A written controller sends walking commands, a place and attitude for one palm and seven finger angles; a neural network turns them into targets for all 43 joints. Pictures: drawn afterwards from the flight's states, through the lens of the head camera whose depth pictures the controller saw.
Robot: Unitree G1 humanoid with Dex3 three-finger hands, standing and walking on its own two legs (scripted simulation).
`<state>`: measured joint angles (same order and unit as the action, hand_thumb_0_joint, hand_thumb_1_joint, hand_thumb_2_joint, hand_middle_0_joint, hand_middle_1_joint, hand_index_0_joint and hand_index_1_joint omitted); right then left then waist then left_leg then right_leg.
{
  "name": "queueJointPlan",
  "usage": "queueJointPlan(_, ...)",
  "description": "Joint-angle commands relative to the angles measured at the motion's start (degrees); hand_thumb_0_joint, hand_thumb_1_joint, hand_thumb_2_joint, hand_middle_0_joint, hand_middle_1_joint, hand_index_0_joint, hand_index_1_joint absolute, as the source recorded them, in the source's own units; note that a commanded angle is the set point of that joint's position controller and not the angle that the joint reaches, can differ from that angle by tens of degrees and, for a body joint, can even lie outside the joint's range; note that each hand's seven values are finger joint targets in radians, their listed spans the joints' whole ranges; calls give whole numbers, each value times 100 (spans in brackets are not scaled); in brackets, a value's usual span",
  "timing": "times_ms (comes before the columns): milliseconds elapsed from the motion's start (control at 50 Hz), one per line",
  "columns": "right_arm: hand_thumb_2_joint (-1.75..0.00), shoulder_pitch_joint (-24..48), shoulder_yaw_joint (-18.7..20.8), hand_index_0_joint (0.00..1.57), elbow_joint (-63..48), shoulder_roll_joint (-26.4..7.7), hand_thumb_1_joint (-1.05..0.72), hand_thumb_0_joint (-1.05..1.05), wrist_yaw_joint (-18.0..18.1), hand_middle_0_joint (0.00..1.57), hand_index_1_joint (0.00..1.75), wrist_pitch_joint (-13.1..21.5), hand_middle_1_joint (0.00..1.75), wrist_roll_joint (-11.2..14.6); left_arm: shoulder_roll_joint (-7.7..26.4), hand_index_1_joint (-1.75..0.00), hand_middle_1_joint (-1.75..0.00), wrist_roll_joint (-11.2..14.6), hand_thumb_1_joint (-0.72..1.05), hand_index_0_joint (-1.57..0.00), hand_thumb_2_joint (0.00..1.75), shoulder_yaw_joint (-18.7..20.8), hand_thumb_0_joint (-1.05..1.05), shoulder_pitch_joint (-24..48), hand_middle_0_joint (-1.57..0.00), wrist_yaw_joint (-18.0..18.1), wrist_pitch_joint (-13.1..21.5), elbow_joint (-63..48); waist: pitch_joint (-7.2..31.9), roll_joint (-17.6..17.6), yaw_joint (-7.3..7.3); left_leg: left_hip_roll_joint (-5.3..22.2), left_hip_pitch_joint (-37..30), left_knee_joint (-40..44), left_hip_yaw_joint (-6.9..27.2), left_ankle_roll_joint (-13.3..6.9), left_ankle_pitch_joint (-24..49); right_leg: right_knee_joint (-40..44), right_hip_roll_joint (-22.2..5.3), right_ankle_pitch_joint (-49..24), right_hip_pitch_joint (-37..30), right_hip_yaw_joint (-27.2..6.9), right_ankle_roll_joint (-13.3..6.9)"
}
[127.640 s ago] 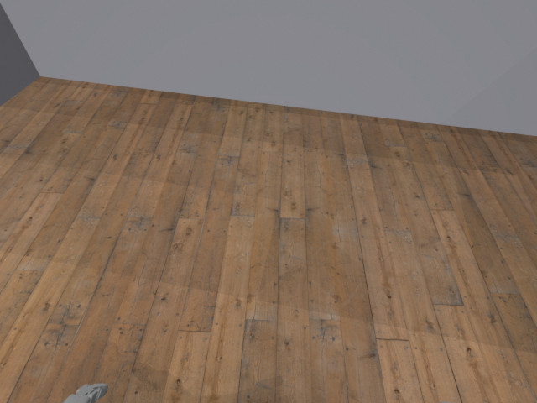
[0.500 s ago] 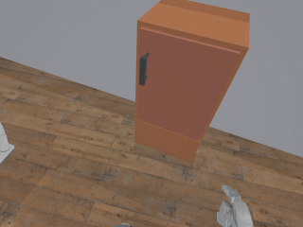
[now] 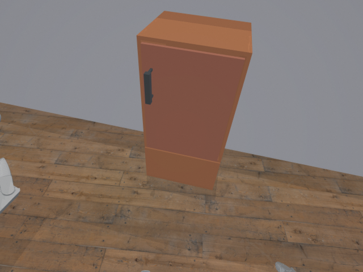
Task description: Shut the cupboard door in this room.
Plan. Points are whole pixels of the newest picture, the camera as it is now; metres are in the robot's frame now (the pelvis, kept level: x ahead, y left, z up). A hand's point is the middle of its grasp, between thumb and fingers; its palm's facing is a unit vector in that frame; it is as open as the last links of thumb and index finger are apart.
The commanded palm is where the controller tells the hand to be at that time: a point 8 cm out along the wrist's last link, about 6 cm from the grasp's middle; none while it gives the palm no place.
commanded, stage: stop stepping back and stand still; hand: left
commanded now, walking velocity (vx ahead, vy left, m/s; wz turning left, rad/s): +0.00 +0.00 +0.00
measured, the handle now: (149, 86) +0.86 +0.15 -0.03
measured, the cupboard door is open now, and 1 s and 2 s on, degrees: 0 0 0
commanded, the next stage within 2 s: let the arm hang, fingers relaxed in 0.48 s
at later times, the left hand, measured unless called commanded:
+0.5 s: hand out of the picture +0.16 +0.29 +0.18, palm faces +0.46 -0.78 -0.43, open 7.4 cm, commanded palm +0.12 +0.32 +0.19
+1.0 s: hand out of the picture -0.05 +0.20 -0.18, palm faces +0.03 -0.99 -0.15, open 7.1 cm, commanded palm none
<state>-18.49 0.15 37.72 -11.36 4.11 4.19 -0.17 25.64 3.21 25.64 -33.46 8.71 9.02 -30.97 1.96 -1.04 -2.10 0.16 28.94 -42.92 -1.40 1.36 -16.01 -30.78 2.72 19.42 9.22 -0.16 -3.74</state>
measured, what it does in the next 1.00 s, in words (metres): steps on the spot: left foot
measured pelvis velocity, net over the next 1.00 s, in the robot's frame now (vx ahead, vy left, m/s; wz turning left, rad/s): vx -0.02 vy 0.03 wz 0.02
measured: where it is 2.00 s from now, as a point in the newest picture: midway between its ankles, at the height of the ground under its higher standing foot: outside the picture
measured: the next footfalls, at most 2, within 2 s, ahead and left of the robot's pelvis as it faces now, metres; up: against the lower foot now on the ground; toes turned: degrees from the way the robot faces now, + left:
left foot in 0.12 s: +0.11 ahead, +0.13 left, +0.00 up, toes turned +1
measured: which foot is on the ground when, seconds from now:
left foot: up 0.00-0.10, down 0.12-1.00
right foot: down 0.00-1.00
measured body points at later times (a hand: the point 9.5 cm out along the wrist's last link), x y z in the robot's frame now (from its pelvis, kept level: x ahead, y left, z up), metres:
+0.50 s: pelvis -0.02 +0.02 +0.00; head -0.05 +0.02 +0.45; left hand +0.13 +0.32 +0.20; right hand +0.13 -0.20 -0.08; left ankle +0.07 +0.13 -0.73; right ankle -0.03 -0.10 -0.73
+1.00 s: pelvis -0.02 +0.03 +0.00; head +0.00 +0.06 +0.45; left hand -0.05 +0.26 -0.16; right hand -0.02 -0.22 -0.14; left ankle +0.07 +0.13 -0.73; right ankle -0.03 -0.10 -0.73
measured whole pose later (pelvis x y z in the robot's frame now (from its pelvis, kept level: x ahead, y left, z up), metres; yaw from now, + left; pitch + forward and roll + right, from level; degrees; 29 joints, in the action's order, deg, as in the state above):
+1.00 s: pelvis -0.02 +0.03 +0.00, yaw +1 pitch -1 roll -2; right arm -17.4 -0.2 59.9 -10.7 1.1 -2.4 -0.9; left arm 11.3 -1.2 0.3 -20.1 0.4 -2.8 59.8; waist -3.2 -2.0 0.3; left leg -0.2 20.4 -27.8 0.7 -1.5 -6.3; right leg -27.6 0.9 16.5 10.0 1.7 -0.1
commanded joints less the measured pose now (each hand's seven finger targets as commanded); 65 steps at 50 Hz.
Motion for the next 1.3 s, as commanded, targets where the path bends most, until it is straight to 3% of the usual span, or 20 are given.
queueJointPlan(0, -90, 734, 141, 20, -735, -604, -90, 0, 7, 20, 30, 389, 30, -45, 900, -30, -30, -81, 90, -20, 90, 615, 0, 828, -20, 285, 533, -653, -284, -230, 50, 467, -410, 56, 361, -88, -334, 1347, -1578, 646, 1070, -1116, -550)
queueJointPlan(40, -90, 831, 250, 20, -683, -754, -90, 0, 129, 20, 30, 487, 30, 17, 764, -30, -30, -128, 90, -20, 90, 354, 0, 1214, -20, 287, 526, -443, -339, 160, 33, 231, -1547, 1102, 59, -141, 244, 973, -1008, 600, 1445, -623, -148)
queueJointPlan(100, -90, 976, 277, 20, -866, -945, -90, 0, 202, 20, 30, 633, 30, 81, 845, -30, -30, -138, 90, -20, 90, 383, 0, 1351, -20, 246, 609, -645, -227, 838, 185, 869, -1585, 2076, 996, -413, 121, 342, -284, -148, 1102, -444, 296)
queueJointPlan(160, -90, 1006, 140, 20, -817, -758, -90, 0, 184, 20, 30, 644, 30, 13, 773, -30, -30, -130, 90, -20, 90, 418, 0, 1088, -20, 146, 600, -757, -214, 1402, 122, 1271, -509, 3607, 1842, -533, -2564, -682, 6, 326, 335, 65, 477)
queueJointPlan(260, -90, 991, 128, 20, -950, -656, -90, 0, 81, 20, 30, 682, 30, -29, 752, -30, -30, -144, 90, -20, 90, 439, 0, 649, -20, 146, 587, -1005, 201, 1117, 152, 688, -539, 2949, 711, -269, -1701, 558, -97, 69, -311, 85, 281)
queueJointPlan(320, -90, 973, 164, 20, -982, -607, -90, 0, 34, 20, 30, 555, 30, -38, 818, -30, -30, -59, 90, -20, 90, 599, 0, 298, -20, 166, 502, -773, 200, 51, 140, 251, -1064, 1796, 265, -125, -734, 1405, -554, 731, 518, -793, -1)
queueJointPlan(360, -90, 921, 143, 20, -886, -570, -90, 0, 28, 20, 30, 448, 30, -46, 746, -30, -30, -7, 90, -20, 90, 527, 0, 277, -20, 182, 436, -567, 84, -230, 92, 209, -1452, 1093, 209, -104, -96, 1754, -1013, 747, 1178, -1321, -191)
queueJointPlan(440, -90, 1040, 152, 20, -852, -692, -90, 0, 120, 20, 30, 435, 30, 19, 747, -30, -30, -21, 90, -20, 90, 343, 0, 1036, -20, 200, 431, -458, 37, 138, 70, 358, -1907, 1483, 379, -156, 278, 1349, -703, 94, 1305, -855, 106)
queueJointPlan(480, -90, 1101, 121, 20, -902, -700, -90, 0, 167, 20, 30, 435, 30, 40, 658, -30, -30, -47, 90, -20, 90, 212, 0, 1111, -20, 168, 430, -257, -246, 375, 80, 503, -1715, 1998, 632, -193, -483, 1303, -461, 803, 1343, -607, 227)
queueJointPlan(540, -90, 1185, 112, 20, -965, -749, -90, 0, 209, 20, 30, 472, 30, 26, 771, -30, -30, -114, 90, -20, 90, 287, 0, 1304, -20, 151, 480, -523, -346, 889, 134, 674, -1176, 2893, 1027, -275, -1451, 924, -149, 530, 831, -224, 346)
queueJointPlan(560, -90, 1443, 413, 20, 335, -1992, -90, 0, -349, 20, 30, 619, 30, -30, -338, -30, -30, -566, 90, -20, 90, -1882, 0, 965, -20, -742, -462, 3943, -773, 1084, 76, 894, -334, 2005, 1381, -475, 261, -162, -502, -441, 1028, -22, 213)
queueJointPlan(580, -90, 1205, 367, 20, 283, -1651, -90, 0, -373, 20, 30, 195, 30, 36, -299, -30, -30, -471, 90, -20, 90, -1777, 0, 896, -20, -867, -899, 4126, -312, 843, 215, 908, -577, 1964, 988, -481, 682, -149, -543, -167, 768, -179, 218)
queueJointPlan(660, -90, 1092, 224, 20, 319, -1509, -90, 0, -358, 20, 30, -68, 30, -92, -266, -30, -30, -492, 90, -20, 90, -2011, 0, 1231, -20, -919, -910, 5144, 217, -511, 313, 828, -604, 1831, 1183, -561, 596, 49, -525, 3, 428, -252, 110)
queueJointPlan(720, -90, 937, 161, 20, 650, -1202, -90, 0, -386, 20, 30, -247, 30, -89, -142, -30, -30, -493, 90, -20, 90, -2183, 0, 1712, -20, -862, -864, 6216, 292, -1184, 138, 220, -1278, 1003, 635, -286, 835, 942, -1162, -335, 935, -910, -202)
queueJointPlan(780, -90, 627, 89, 20, 1054, -901, -90, 0, -367, 20, 30, -415, 30, -130, -321, -30, -30, -441, 90, -20, 90, -2360, 0, 2096, -20, -783, -945, 7067, -9, -93, -28, 259, -1813, 1020, 547, -176, 1033, 899, -1145, -229, 1413, -774, -275)
queueJointPlan(820, -90, 619, 61, 20, 1275, -921, -90, 0, -337, 20, 30, -416, 30, -126, -451, -30, -30, -416, 90, -20, 90, -2391, 0, 1828, -20, -781, -981, 7665, -75, 860, 92, 562, -1525, 1862, 992, -305, 882, 647, -696, 103, 943, -475, 31)
queueJointPlan(880, -90, 625, 93, 20, 1552, -858, -90, 0, -263, 20, 30, -435, 30, -119, -687, -30, -30, -410, 90, -20, 90, -2335, 0, 1266, -20, -775, -1014, 8433, -233, 1435, 308, 630, -983, 2584, 1190, -390, -331, 663, -551, 46, 257, -283, 97)
queueJointPlan(920, -90, 509, 123, 20, 1742, -795, -90, 0, -238, 20, 30, -465, 30, -100, -774, -30, -30, -414, 90, -20, 90, -2369, 0, 1050, -20, -786, -1012, 8799, -269, 1351, 323, 582, -953, 2811, 1173, -369, -935, 755, -529, 73, 175, -238, 84)
queueJointPlan(1060, -90, -22, 209, 20, 2199, -582, -90, 0, -203, 20, 30, -500, 30, -43, -929, -30, -30, -413, 90, -20, 90, -2449, 0, 839, -20, -749, -897, 9387, -374, 105, 145, 469, -1731, 2339, 821, -318, -175, 1363, -723, 312, 783, -420, 34)
queueJointPlan(1280, -90, -158, 167, 20, 2498, -346, -90, 0, -194, 20, 30, -489, 30, -45, -1175, -30, -30, -426, 90, -20, 90, -2485, 0, 577, -20, -672, -916, 9649, -799, 12, 169, 514, -1598, 2576, 819, -351, -257, 1266, -668, 324, 925, -371, 119)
